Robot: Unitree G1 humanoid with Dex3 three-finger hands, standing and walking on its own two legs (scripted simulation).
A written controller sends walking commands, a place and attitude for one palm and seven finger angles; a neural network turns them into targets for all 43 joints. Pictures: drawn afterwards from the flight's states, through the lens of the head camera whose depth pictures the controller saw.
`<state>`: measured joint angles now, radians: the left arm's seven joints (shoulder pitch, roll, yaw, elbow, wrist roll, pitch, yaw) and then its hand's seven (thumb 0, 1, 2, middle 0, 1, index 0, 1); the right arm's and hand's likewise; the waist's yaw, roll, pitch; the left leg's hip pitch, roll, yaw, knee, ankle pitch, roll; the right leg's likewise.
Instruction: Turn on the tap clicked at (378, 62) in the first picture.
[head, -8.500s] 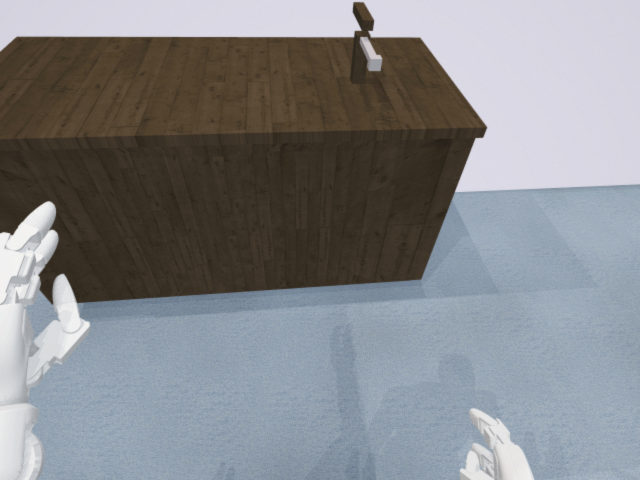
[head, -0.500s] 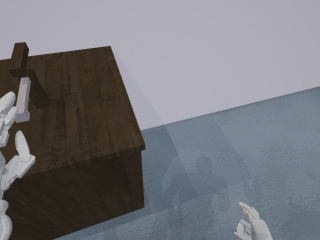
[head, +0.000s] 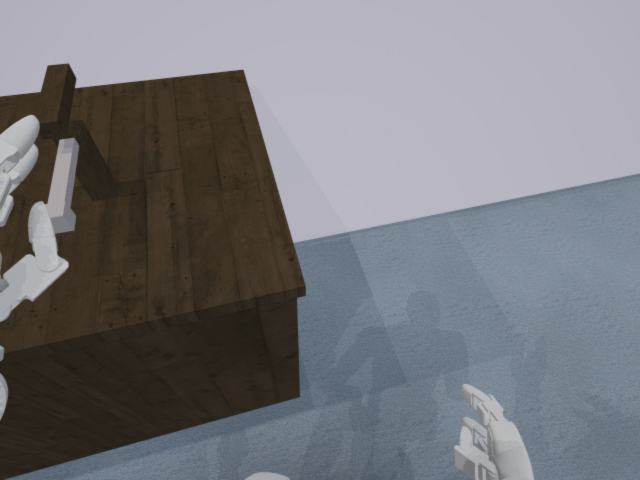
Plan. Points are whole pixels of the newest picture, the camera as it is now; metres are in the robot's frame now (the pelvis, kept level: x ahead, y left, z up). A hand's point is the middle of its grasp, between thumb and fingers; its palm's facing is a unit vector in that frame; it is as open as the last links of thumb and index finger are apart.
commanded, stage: come to a stop and stand still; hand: left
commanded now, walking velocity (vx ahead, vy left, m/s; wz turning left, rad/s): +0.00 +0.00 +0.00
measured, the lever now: (57, 217) +0.36 +0.37 +0.10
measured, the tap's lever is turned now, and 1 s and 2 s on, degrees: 0 0 0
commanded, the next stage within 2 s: look again from close up in 1.44 s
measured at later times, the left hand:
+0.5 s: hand (17, 292) +0.22 +0.28 +0.19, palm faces +0.40 -0.87 -0.30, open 7.4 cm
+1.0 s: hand (57, 261) +0.26 +0.28 +0.17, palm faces +0.32 -0.88 -0.36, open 7.4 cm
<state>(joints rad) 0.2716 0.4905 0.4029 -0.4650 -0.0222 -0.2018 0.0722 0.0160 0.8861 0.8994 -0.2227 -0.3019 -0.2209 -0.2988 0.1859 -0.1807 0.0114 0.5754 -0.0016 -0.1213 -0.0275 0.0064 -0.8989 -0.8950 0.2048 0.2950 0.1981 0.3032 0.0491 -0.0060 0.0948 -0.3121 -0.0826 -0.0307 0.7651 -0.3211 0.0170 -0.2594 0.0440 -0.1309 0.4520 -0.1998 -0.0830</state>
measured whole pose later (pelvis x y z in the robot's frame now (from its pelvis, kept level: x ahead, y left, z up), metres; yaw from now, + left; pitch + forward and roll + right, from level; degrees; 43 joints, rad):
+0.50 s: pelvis -0.01 +0.03 +0.00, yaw -3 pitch -2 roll -1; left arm 0.33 0.36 0.35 -0.44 -0.02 -0.28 0.11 0.02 0.89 0.90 -0.21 -0.30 -0.21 -0.30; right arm 0.26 -0.20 0.03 0.60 0.00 -0.18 -0.01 0.01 -0.90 -0.90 0.20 0.30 0.20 0.30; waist 0.05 -0.05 0.03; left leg -0.21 -0.07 0.00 0.44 -0.20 0.07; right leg -0.22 0.02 -0.06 0.39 -0.15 -0.02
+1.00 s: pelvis +0.03 +0.04 +0.01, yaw -3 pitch +0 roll -1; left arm 0.40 0.37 0.34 -0.46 -0.03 -0.23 0.09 0.01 0.89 0.90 -0.21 -0.30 -0.21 -0.30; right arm 0.19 -0.20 0.02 0.56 0.00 -0.10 -0.02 0.01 -0.90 -0.89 0.21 0.30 0.20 0.30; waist 0.02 -0.03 0.03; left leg -0.18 -0.07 0.00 0.44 -0.25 0.08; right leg -0.18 0.02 -0.06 0.39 -0.20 -0.01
